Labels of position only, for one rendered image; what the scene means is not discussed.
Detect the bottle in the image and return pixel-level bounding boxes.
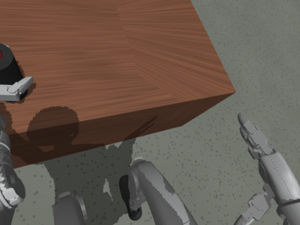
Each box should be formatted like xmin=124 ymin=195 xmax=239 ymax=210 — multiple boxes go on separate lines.
xmin=0 ymin=43 xmax=28 ymax=102

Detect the right robot arm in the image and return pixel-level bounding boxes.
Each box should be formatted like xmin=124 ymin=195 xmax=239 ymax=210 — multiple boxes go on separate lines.
xmin=276 ymin=199 xmax=300 ymax=225

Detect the right robot hand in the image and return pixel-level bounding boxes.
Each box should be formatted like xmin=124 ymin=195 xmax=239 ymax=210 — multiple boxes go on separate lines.
xmin=234 ymin=113 xmax=300 ymax=225

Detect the left robot hand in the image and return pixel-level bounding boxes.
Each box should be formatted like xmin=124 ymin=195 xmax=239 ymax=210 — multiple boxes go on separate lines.
xmin=0 ymin=45 xmax=34 ymax=101

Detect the left robot arm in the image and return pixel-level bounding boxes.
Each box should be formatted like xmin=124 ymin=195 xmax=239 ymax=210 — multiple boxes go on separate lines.
xmin=0 ymin=114 xmax=26 ymax=225

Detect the right robot foot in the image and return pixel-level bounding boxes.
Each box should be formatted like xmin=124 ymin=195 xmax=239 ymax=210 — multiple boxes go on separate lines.
xmin=119 ymin=175 xmax=142 ymax=221

